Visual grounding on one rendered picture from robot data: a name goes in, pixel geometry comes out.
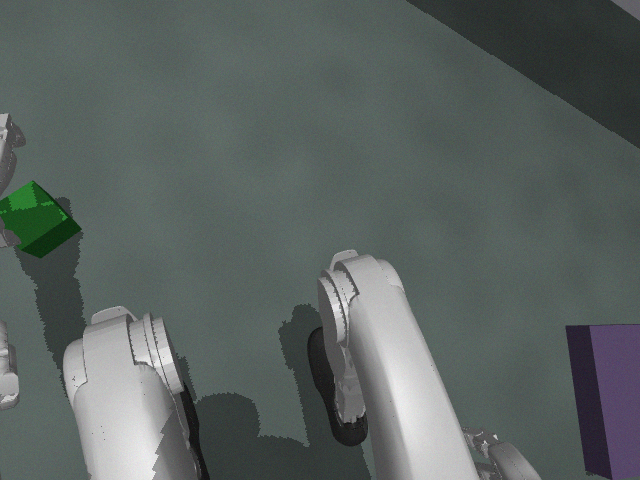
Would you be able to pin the left robot foot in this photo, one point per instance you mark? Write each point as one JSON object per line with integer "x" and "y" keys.
{"x": 193, "y": 423}

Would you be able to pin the left robot arm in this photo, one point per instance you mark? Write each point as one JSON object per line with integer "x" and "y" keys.
{"x": 9, "y": 386}

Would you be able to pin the right robot foot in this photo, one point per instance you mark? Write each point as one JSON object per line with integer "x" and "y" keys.
{"x": 348, "y": 434}

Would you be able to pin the right robot hand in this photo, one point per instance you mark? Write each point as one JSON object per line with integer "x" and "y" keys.
{"x": 507, "y": 462}

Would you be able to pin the left robot hand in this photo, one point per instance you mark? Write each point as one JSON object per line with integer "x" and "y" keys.
{"x": 10, "y": 136}

